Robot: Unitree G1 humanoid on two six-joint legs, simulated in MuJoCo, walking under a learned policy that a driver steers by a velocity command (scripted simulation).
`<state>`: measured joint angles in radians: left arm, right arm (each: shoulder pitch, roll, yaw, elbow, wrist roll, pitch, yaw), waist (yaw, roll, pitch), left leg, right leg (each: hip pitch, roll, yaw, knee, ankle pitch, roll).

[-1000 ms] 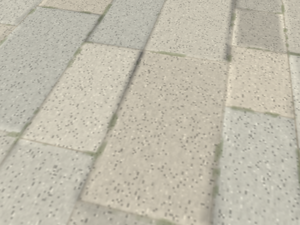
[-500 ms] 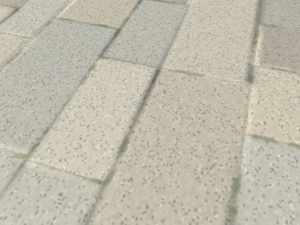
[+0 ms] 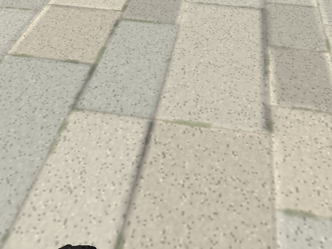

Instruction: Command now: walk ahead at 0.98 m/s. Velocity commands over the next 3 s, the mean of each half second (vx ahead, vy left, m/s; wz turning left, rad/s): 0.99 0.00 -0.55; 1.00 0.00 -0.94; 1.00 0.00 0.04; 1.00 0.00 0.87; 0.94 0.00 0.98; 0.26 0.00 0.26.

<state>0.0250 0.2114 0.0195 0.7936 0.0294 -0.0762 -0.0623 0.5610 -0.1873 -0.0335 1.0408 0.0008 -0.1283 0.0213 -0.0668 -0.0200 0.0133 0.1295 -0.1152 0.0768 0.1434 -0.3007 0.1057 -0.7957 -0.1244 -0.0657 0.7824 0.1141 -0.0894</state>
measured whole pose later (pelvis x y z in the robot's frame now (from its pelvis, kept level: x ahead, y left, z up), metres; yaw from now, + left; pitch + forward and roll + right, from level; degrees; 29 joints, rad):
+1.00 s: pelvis +0.91 -0.19 -0.03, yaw -45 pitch +1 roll +2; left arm -0.08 0.29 0.02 0.60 0.03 -0.02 -0.09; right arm 0.53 -0.26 -0.04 0.94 -0.03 -0.09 -0.01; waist -0.07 -0.03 0.05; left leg 0.26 0.03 0.35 0.32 -0.46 -0.08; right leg -0.69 0.01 -0.16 0.76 -0.07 -0.20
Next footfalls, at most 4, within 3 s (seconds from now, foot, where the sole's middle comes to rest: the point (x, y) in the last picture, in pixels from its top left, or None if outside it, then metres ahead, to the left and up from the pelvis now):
0.14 right None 0.35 -0.06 -0.77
0.58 left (154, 177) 0.82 0.03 -0.77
1.04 right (229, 134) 1.04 -0.35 -0.77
1.50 left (259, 83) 1.40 -0.60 -0.77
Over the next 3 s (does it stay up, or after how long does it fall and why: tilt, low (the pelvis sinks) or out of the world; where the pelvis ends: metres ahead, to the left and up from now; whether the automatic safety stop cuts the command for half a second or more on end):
stays up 2.28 -0.87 0.00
